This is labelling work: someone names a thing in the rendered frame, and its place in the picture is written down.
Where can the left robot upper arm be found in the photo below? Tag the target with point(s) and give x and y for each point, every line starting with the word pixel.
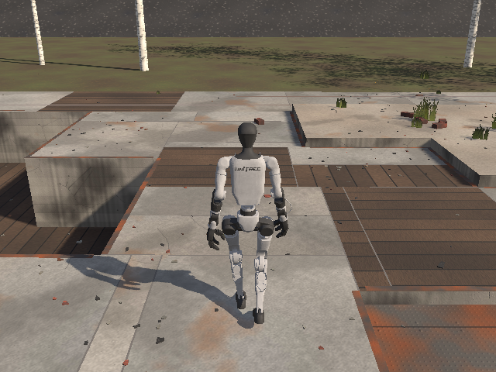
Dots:
pixel 220 177

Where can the left robot hand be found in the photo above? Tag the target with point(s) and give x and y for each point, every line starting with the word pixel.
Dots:
pixel 211 239

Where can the right robot forearm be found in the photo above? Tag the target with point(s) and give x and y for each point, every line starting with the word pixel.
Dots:
pixel 280 207

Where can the right robot foot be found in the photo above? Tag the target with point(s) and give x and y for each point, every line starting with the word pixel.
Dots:
pixel 258 317

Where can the right robot upper arm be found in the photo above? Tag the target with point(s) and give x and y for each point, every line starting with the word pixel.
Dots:
pixel 275 176

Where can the right robot hand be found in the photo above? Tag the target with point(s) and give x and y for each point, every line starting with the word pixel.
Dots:
pixel 283 226

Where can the robot left shin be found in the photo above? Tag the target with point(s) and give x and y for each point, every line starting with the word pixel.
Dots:
pixel 237 275

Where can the left robot forearm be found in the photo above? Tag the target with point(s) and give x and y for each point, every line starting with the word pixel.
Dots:
pixel 215 212

